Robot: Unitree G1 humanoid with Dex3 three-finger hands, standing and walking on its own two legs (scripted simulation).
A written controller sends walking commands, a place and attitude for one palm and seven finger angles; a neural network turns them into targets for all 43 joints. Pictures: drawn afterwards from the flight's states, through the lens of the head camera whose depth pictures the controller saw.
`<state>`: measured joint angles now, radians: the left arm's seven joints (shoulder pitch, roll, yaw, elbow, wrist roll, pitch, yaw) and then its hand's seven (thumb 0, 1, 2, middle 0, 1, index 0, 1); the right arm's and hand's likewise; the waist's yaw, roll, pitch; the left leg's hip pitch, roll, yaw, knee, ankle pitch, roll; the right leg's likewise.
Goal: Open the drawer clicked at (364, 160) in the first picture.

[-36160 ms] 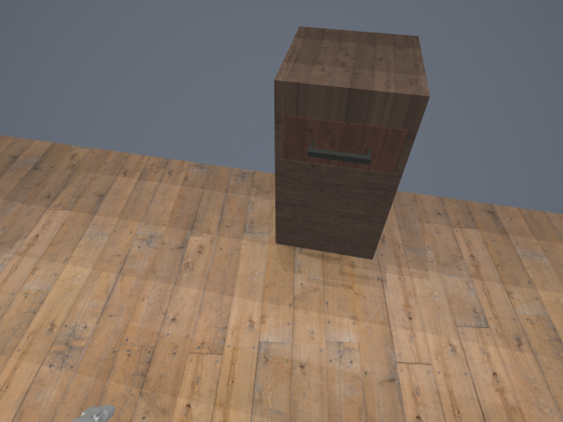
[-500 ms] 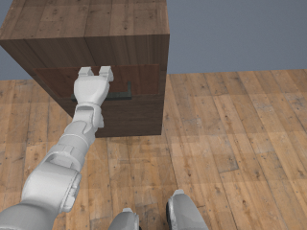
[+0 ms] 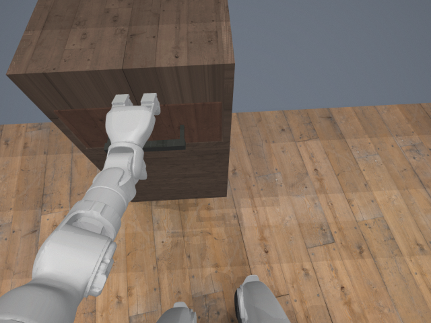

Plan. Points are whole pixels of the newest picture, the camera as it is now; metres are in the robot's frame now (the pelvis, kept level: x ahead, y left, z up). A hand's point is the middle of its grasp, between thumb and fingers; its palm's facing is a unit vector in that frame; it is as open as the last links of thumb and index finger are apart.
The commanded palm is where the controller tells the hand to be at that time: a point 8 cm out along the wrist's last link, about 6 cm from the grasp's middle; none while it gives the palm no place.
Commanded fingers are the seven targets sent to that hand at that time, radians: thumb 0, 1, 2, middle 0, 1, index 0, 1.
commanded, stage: lift the hand off the handle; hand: left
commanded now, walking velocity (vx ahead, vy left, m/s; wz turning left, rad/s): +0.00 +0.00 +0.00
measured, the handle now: (146, 138) +0.55 +0.14 -0.12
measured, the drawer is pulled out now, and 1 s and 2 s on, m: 0.00 0.00 0.00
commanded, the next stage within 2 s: draw the hand back to the body in 0.60 s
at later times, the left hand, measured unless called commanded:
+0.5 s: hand (134, 128) +0.48 +0.12 +0.03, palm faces -0.02 -0.02 -1.00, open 13.8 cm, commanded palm +0.45 +0.13 +0.08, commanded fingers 0.00 -0.50 0.30 -0.30 -1.20 -0.30 -1.20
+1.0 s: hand (106, 145) +0.42 +0.16 +0.07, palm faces +0.03 -0.02 -1.00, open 13.8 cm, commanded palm +0.38 +0.17 +0.12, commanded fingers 0.00 -0.50 0.30 -0.30 -1.20 -0.30 -1.20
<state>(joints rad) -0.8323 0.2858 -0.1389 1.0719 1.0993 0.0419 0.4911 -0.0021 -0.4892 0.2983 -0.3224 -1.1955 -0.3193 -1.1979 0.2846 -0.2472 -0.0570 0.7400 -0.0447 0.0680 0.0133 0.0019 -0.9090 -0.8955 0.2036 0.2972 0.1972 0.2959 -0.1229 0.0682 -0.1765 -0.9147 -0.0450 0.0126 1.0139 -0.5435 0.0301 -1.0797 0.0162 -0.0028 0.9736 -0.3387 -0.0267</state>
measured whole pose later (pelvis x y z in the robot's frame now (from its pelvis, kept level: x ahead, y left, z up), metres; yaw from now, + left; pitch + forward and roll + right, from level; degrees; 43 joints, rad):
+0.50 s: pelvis +0.01 -0.01 +0.03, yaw +0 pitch +21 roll +1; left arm -0.76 0.27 -0.15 0.99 1.09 0.04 0.44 0.00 -0.49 0.30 -0.32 -1.20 -0.32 -1.20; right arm 0.28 -0.24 -0.06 0.72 -0.03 0.09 0.00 0.00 -0.91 -0.90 0.20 0.30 0.20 0.30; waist -0.08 0.07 -0.17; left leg -0.73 -0.04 0.01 0.85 -0.49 0.02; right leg -0.90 0.03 0.00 0.84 -0.30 -0.03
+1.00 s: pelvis +0.01 -0.01 +0.05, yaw -2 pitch +15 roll +1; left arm -0.48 0.28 -0.15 0.72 1.06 0.08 0.41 0.00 -0.49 0.30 -0.32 -1.20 -0.32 -1.20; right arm 0.27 -0.24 -0.06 0.70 0.02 0.14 -0.02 0.01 -0.91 -0.90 0.20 0.30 0.20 0.30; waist -0.02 0.09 -0.15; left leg -0.52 -0.03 0.03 0.70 -0.44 0.02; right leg -0.71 0.03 0.02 0.71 -0.26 -0.03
